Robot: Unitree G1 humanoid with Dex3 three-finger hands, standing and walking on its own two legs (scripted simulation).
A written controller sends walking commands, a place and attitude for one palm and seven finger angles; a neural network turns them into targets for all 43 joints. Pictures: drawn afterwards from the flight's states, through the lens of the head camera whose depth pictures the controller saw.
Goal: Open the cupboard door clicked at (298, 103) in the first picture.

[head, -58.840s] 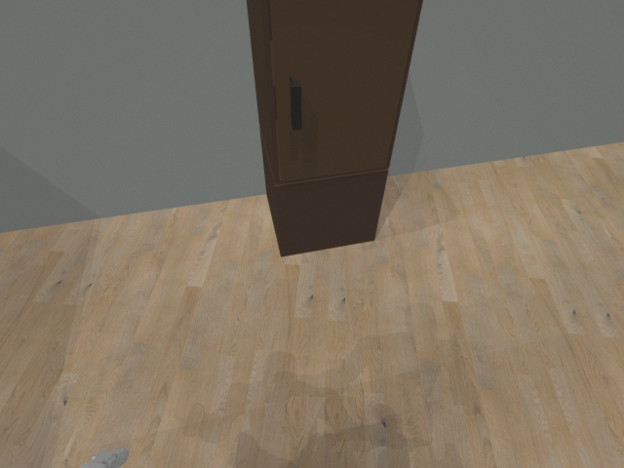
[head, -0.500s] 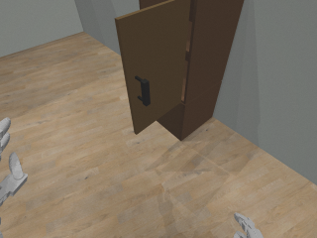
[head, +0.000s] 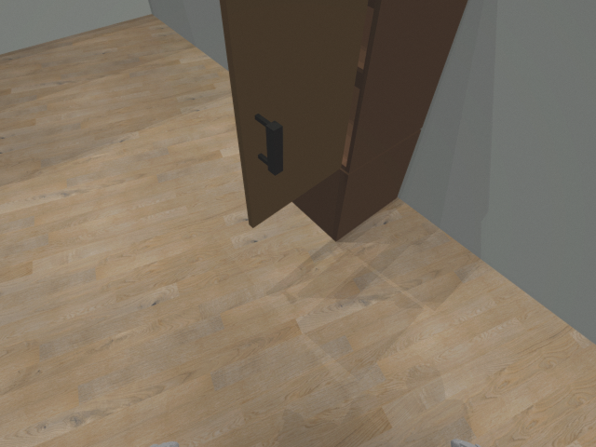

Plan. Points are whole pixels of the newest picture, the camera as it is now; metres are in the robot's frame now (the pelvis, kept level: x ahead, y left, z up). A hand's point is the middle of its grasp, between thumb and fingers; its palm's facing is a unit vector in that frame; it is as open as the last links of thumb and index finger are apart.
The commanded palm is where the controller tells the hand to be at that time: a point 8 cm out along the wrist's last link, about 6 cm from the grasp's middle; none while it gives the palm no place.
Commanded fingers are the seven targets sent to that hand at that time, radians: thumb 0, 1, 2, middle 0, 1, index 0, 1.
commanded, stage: let the arm hang, fingers relaxed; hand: left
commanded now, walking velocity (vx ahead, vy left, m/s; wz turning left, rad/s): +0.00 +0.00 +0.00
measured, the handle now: (268, 144) +0.71 +0.09 -0.05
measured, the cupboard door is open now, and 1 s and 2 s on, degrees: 93 93 93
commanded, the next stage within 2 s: look to check the result in 0.76 s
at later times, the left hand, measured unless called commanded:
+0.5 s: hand out of the picture +0.00 +0.22 -0.16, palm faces +0.02 -0.96 -0.28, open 7.4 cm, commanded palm none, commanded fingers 0.00 0.90 0.90 -0.20 -0.30 -0.20 -0.30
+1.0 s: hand out of the picture +0.05 +0.23 -0.15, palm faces +0.00 -0.96 -0.27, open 7.4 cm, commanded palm none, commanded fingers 0.00 0.90 0.90 -0.20 -0.30 -0.20 -0.30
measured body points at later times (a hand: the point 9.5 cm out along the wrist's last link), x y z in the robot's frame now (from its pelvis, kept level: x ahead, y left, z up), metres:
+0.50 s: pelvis -0.01 +0.01 +0.01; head -0.01 -0.01 +0.46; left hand +0.00 +0.27 -0.13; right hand -0.01 -0.24 -0.15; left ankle +0.02 +0.12 -0.73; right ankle +0.00 -0.11 -0.73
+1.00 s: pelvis +0.00 +0.01 +0.01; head +0.02 +0.01 +0.46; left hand +0.05 +0.28 -0.13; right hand +0.05 -0.26 -0.14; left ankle +0.02 +0.12 -0.73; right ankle +0.00 -0.11 -0.73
